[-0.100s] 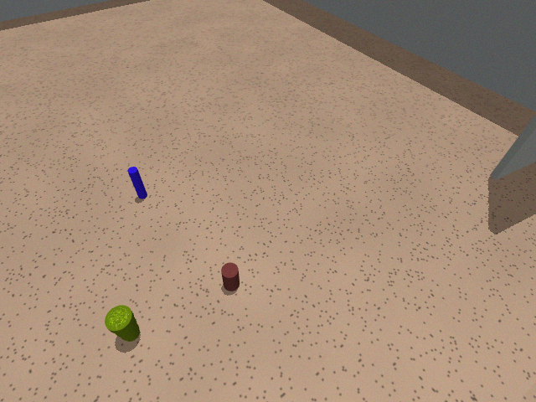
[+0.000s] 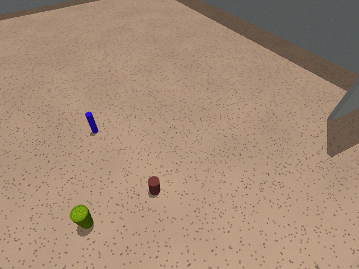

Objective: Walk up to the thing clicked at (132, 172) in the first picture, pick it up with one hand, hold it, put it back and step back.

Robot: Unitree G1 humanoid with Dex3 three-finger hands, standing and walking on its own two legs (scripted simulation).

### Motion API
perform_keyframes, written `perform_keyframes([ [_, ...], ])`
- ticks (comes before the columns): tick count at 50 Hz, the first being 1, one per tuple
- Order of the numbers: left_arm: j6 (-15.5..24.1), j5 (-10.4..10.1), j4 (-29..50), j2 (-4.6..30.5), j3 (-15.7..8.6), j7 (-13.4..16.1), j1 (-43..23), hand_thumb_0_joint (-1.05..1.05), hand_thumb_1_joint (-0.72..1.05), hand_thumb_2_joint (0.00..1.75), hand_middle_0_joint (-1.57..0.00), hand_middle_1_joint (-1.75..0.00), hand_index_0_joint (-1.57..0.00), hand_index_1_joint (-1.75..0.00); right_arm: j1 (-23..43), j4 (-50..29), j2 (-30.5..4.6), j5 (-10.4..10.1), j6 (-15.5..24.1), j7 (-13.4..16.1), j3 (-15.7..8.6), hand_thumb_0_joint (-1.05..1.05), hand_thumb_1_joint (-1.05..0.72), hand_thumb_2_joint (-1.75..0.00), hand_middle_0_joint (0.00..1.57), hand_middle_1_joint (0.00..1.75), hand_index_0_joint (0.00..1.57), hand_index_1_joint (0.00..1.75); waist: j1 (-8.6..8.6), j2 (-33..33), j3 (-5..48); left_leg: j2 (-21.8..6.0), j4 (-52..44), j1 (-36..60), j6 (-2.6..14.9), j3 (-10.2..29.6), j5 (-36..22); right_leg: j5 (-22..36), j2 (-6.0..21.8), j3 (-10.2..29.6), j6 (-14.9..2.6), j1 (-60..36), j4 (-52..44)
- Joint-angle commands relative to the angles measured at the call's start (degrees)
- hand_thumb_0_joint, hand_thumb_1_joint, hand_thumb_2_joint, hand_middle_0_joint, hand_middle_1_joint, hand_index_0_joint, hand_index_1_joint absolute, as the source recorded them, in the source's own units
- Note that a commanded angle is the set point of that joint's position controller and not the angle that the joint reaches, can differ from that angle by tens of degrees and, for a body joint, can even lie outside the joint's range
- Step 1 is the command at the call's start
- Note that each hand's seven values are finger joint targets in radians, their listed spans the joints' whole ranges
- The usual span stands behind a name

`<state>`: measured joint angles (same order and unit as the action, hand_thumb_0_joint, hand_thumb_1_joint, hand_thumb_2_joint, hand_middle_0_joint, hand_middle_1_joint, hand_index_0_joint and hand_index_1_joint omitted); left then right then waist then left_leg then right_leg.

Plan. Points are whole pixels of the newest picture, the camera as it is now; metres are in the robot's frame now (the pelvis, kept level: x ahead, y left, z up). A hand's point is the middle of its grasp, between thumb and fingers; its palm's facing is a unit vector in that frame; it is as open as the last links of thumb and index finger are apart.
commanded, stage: stand
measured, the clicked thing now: (92, 122) +1.14 +0.64 -0.69
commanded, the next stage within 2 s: walk up in 1.02 s
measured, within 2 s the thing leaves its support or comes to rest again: neither
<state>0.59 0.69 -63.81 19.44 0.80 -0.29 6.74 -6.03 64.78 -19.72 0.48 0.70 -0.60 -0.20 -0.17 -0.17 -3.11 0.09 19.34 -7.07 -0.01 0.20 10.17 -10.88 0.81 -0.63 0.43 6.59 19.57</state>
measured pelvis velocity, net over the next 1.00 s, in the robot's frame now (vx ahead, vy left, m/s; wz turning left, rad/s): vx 0.01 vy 0.00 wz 0.00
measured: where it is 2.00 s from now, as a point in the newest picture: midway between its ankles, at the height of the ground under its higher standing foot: outside the picture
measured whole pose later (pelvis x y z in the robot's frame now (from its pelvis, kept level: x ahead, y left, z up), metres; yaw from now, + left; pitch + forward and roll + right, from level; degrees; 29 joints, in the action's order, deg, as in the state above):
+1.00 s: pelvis +0.01 +0.00 +0.00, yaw +0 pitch -2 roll +0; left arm 0.4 0.6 -63.8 19.6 0.4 -0.2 6.4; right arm -5.8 64.7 -20.0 0.4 0.6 -0.3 -0.1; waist -0.2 -0.2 -2.9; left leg -0.2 17.7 -5.3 -0.3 0.3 10.5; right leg -11.2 0.5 -0.7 0.2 4.8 17.9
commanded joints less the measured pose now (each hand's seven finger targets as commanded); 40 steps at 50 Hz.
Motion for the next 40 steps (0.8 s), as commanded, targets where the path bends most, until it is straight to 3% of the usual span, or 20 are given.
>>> perform_keyframes([
  [1,1.54,-0.11,3.18,12.29,-2.6,0.89,-2.06,0.0,0.9,0.9,-0.2,-0.3,-0.2,-0.3,2.02,-3.64,-11.74,-0.19,1.34,1.0,-1.9,0.0,-0.9,-0.9,0.2,0.3,0.2,0.3,0.07,0.42,4.46,-7.11,-3.05,0.67,1.5,5.54,-7.12,6.59,6.47,5.2,-1.89,-0.21,-3.12],
  [13,1.39,-0.2,3.24,12.23,-2.73,0.88,-2.39,0.0,0.9,0.9,-0.2,-0.3,-0.2,-0.3,1.57,-3.69,-11.86,-0.08,1.24,1.13,-1.87,0.0,-0.9,-0.9,0.2,0.3,0.2,0.3,0.28,0.33,4.59,-7.16,-3.07,1.1,1.19,5.2,-7.48,6.8,6.65,5.21,-1.92,-0.46,-3.45],
  [26,1.44,-0.21,3.09,12.23,-2.69,1.0,-2.66,0.0,0.9,0.9,-0.2,-0.3,-0.2,-0.3,1.71,-3.58,-12.02,-0.07,1.19,1.18,-1.86,0.0,-0.9,-0.9,0.2,0.3,0.2,0.3,0.27,0.87,5.87,-7.47,-2.5,2.43,1.34,4.99,-11.45,11.41,6.91,4.97,-1.91,-2.02,-3.03],
  [40,1.34,-0.27,3.15,12.5,-2.85,0.99,-2.29,0.0,0.9,0.9,-0.2,-0.3,-0.2,-0.3,1.69,-3.55,-12.09,-0.07,1.2,1.28,-1.97,0.0,-0.9,-0.9,0.2,0.3,0.2,0.3,0.12,0.37,5.1,-7.4,-3.02,2.45,1.02,4.77,-11.04,10.56,6.88,5.13,-2.02,-2.05,-3.76],
])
